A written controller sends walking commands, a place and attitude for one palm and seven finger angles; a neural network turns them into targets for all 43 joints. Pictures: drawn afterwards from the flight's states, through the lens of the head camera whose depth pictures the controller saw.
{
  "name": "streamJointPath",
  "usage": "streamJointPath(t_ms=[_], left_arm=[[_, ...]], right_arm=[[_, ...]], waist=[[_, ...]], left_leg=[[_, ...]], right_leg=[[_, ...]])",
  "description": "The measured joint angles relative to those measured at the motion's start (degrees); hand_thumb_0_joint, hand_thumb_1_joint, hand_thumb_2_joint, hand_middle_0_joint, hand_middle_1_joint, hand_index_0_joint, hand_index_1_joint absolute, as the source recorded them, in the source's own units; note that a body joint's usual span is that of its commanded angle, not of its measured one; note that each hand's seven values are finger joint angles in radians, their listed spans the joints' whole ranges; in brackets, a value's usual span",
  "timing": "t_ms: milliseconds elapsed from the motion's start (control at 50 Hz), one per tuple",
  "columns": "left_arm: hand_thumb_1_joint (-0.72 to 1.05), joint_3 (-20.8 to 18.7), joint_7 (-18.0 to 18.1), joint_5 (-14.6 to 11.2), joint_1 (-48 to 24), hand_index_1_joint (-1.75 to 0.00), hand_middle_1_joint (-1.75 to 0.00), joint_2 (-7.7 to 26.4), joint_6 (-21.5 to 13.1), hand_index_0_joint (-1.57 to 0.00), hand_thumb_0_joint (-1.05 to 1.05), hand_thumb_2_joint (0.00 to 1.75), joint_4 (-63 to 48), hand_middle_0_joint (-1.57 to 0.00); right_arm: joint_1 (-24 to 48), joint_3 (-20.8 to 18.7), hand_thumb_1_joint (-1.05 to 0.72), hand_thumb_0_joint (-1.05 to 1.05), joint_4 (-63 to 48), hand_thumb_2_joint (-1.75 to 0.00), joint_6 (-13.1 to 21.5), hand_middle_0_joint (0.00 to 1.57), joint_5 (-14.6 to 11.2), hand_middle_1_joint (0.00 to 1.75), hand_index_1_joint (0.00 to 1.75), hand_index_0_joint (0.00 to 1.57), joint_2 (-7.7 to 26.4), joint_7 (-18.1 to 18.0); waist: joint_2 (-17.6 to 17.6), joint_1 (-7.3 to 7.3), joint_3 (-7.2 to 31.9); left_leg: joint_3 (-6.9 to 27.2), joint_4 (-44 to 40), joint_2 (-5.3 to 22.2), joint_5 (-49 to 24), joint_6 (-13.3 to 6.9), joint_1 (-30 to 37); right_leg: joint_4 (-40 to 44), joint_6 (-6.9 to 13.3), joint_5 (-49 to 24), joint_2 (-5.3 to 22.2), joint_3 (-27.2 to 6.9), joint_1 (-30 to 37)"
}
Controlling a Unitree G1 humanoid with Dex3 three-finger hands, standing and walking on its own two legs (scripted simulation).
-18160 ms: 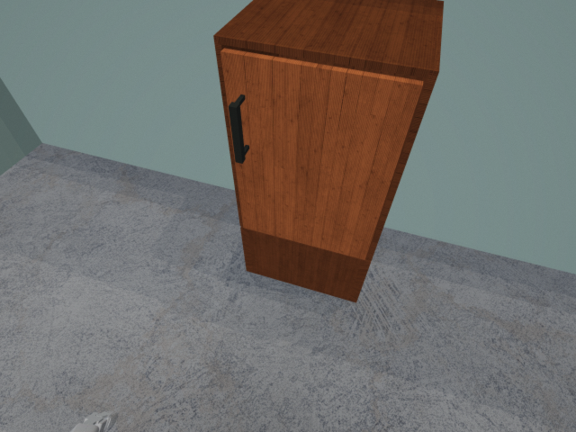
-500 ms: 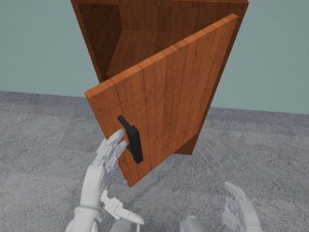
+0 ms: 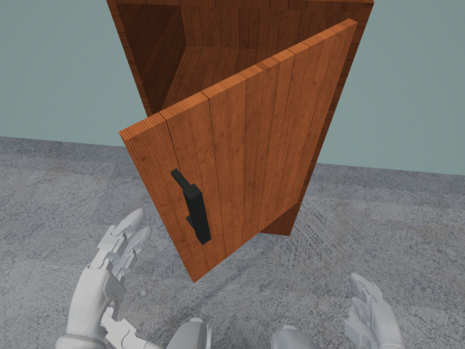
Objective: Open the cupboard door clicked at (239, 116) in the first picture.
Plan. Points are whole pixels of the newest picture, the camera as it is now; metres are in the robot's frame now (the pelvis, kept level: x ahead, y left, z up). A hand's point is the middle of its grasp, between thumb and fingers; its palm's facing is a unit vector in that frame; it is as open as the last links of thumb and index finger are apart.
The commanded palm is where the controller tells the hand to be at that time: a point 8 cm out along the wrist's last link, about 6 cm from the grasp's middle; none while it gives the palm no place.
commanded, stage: draw the hand back to the body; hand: left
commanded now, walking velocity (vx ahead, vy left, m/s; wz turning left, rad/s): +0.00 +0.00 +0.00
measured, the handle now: (192, 209) +0.33 +0.09 +0.07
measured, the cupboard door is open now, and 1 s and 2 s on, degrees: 45 45 45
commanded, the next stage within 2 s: step back with the hand held close in 1.62 s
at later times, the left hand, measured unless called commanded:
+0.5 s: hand (98, 284) +0.19 +0.17 +0.13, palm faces -0.07 -1.00 -0.07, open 16.3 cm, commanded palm +0.16 +0.24 +0.15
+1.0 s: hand (0, 228) +0.22 +0.25 +0.21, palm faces +0.32 -0.86 -0.41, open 12.0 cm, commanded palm +0.17 +0.30 +0.23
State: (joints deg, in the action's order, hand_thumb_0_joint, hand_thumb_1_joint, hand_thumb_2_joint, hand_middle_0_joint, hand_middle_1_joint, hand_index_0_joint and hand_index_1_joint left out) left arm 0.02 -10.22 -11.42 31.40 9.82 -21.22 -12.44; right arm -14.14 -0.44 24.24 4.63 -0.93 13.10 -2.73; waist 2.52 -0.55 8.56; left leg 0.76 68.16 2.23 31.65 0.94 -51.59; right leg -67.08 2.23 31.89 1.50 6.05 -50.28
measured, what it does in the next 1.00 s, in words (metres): rises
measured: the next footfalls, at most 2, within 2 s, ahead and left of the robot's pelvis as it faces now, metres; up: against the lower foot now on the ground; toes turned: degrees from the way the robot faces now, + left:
none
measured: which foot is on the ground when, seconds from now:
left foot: down 0.00-1.00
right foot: down 0.00-1.00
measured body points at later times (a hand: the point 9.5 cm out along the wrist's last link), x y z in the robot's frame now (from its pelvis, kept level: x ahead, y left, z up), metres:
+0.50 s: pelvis +0.00 +0.01 +0.03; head +0.03 +0.00 +0.48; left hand +0.19 +0.22 +0.14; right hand +0.19 -0.21 -0.03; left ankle +0.01 +0.13 -0.64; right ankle +0.01 -0.10 -0.64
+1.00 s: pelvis +0.03 +0.03 +0.09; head +0.02 +0.01 +0.54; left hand +0.20 +0.30 +0.23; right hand +0.21 -0.18 +0.00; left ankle +0.01 +0.13 -0.64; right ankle +0.01 -0.10 -0.64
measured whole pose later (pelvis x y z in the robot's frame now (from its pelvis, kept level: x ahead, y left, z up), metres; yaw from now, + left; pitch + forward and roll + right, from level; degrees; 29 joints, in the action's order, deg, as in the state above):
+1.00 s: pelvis +0.03 +0.03 +0.09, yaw -1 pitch +0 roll -1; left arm -10.6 7.7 -1.7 31.6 18.2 -1.3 -25.1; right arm -13.2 3.4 33.1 7.7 -0.5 12.5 -6.1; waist 3.7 -3.5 1.2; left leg -2.8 33.5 0.1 19.6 -1.6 -13.4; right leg -31.9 -1.0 18.5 2.0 3.2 -12.8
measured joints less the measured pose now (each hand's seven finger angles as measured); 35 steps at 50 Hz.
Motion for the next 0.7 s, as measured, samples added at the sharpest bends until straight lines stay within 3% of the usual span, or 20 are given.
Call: streamJointPath(t_ms=[80,180,300,560,640,700], left_arm=[[-0.5,1.14,-1.31,-0.31,-0.09,-0.3,-0.31,-0.1,-0.43,-0.16,-0.01,0.3,-0.95,-0.15],[-0.5,1.89,-0.21,0.66,-0.73,-0.3,-0.31,1.15,2.8,-0.16,-0.01,0.3,-4.16,-0.15],[-0.5,-1.16,1.04,-0.65,0.43,-0.3,-0.31,1.93,6.0,-0.15,-0.01,0.3,-6.58,-0.15],[-0.46,-6.07,-2.71,-4.17,2.35,-0.3,-0.31,4.62,9.68,-0.15,-0.01,0.31,-8.7,-0.15],[-0.39,-6.0,6.97,3.62,2.95,-0.3,-0.31,7.08,14.9,-0.16,-0.01,0.34,-11.62,-0.16],[-0.31,-5.88,12.56,7.06,3.96,-0.3,-0.31,7.21,17.9,-0.16,-0.01,0.38,-12.87,-0.16]], right_arm=[[0.17,-0.16,-0.9,0.01,-0.02,-0.9,0.78,0.2,-0.07,0.3,0.3,0.2,0.42,-0.18],[0.16,0.1,-0.9,0.01,-0.68,-0.9,0.2,0.2,-0.6,0.3,0.3,0.2,-0.14,-0.58],[-1.09,1.49,-0.9,0.01,-0.78,-0.9,-0.19,0.2,-1.3,0.3,0.3,0.2,-1.19,-1.04],[-1.68,2.07,-0.9,0.01,0.7,-0.9,2.41,0.2,-1.99,0.3,0.3,0.2,0.32,-1.75],[-1.35,2.17,-0.9,0.01,1.98,-0.9,1.86,0.2,-1.13,0.3,0.3,0.2,0.0,-3.37],[-1.11,2.44,-0.9,0.01,2.96,-0.9,1.61,0.2,-0.71,0.3,0.3,0.2,-0.19,-4.0]], waist=[[0.19,-0.2,0.07],[0.41,-0.42,-0.73],[0.81,-0.22,-0.75],[1.14,-0.63,-1.49],[0.77,-1.74,-2.03],[0.95,-1.83,-2.79]], left_leg=[[0.08,1.11,-0.09,0.21,-0.22,-1.01],[-0.24,0.49,-0.11,-0.06,-0.47,0.51],[-0.55,-4.21,-0.16,-1.73,-0.76,5.53],[-0.55,-11.12,-0.35,-3.73,-1.25,14.23],[-1.4,-14.98,-0.29,-4.89,-1.35,18.48],[-1.82,-18.61,-0.5,-6.16,-1.7,22.1]], right_leg=[[-0.86,-0.13,0.09,0.11,0.04,-0.86],[-0.15,-0.37,-0.35,0.1,-0.28,0.59],[4.78,-0.76,-2.25,-0.09,-0.49,5.63],[12.76,-1.46,-4.85,-0.3,-0.37,14.88],[16.49,-1.77,-6.23,-0.51,-1.14,18.74],[20.17,-2.02,-7.65,-0.46,-1.48,22.27]])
